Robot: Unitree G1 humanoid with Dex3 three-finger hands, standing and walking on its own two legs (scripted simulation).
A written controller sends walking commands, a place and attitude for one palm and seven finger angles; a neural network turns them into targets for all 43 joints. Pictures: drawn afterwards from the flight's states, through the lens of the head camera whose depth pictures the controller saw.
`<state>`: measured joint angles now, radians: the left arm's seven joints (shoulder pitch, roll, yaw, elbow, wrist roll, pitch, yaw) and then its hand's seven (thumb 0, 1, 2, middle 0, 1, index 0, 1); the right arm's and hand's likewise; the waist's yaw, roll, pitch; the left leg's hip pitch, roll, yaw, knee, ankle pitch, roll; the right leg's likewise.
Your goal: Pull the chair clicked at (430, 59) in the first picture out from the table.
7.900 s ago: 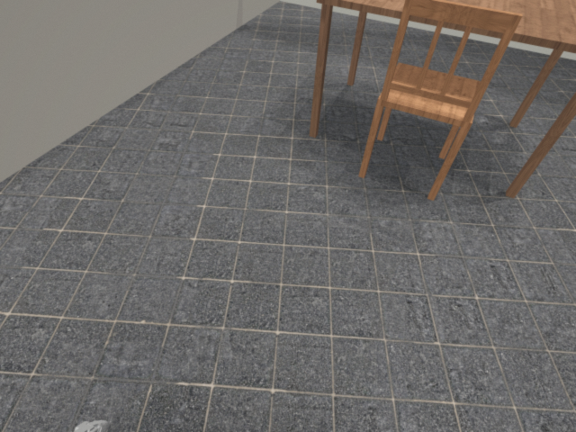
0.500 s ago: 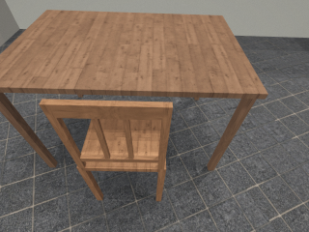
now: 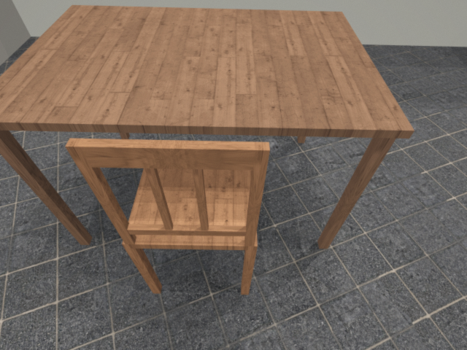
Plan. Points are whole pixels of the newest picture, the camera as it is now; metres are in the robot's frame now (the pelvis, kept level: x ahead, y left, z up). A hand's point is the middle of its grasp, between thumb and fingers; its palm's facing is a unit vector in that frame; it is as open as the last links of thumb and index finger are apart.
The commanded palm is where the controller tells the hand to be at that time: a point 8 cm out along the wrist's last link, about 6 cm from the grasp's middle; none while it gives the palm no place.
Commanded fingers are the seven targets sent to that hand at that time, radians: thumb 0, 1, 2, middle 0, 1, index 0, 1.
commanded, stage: look again from close up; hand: left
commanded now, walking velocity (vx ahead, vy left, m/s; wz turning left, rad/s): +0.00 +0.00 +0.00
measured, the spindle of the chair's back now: (160, 200) +0.45 +0.20 -0.09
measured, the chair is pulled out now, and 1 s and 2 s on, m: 0.00 0.00 0.00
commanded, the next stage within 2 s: shuffle to correct the standing spot in 0.90 s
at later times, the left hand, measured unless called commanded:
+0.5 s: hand out of the picture -0.03 +0.21 -0.17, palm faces -0.01 -0.98 -0.20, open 7.4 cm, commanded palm none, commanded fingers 0.00 0.90 0.90 -0.20 -0.30 -0.20 -0.30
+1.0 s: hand out of the picture -0.05 +0.20 -0.17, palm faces -0.02 -0.98 -0.19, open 7.4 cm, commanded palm none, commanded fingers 0.00 0.90 0.90 -0.20 -0.30 -0.20 -0.30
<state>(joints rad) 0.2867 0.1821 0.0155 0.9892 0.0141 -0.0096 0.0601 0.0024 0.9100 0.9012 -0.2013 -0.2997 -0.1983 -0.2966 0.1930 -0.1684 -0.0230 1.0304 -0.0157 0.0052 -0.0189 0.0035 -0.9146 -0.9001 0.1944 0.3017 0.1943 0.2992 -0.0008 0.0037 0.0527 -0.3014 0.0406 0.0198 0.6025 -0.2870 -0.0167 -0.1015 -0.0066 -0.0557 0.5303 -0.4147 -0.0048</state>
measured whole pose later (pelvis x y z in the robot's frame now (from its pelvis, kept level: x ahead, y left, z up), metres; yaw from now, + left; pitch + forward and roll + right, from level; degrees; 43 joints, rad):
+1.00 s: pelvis -0.03 +0.03 +0.01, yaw -2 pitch -1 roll +0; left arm 0.33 0.15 -0.01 1.09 0.02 -0.01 0.05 0.00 0.91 0.90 -0.20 -0.30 -0.20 -0.30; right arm 0.26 -0.14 -0.01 1.14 0.00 0.00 -0.01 0.01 -0.92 -0.90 0.20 0.30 0.19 0.30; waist 0.00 -0.02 0.05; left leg -0.28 0.00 0.07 0.47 -0.18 0.03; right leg -0.13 -0.06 -0.01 0.47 -0.33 0.04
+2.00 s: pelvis -0.03 +0.03 -0.01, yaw +0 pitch -2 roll +0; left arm 0.25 0.23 0.01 0.92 0.02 0.01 0.05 0.00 0.91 0.90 -0.20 -0.30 -0.20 -0.30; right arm 0.20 -0.19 -0.01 0.92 -0.02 0.01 -0.01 0.00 -0.91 -0.90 0.19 0.30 0.19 0.30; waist 0.01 -0.02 0.05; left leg -0.34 -0.01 0.05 0.66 -0.28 0.05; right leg -0.18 -0.03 -0.01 0.64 -0.43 -0.01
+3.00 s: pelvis -0.01 +0.02 +0.01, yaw +0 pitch +0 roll +1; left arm 0.29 0.16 -0.02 1.09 0.02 -0.02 0.04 0.00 0.91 0.90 -0.20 -0.30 -0.20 -0.30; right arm 0.23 -0.16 0.01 1.11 -0.01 -0.02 -0.02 0.00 -0.92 -0.90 0.19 0.30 0.19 0.30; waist 0.00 -0.03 0.01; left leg -0.26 -0.03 0.05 0.45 -0.20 0.03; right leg -0.11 -0.01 0.04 0.45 -0.34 0.01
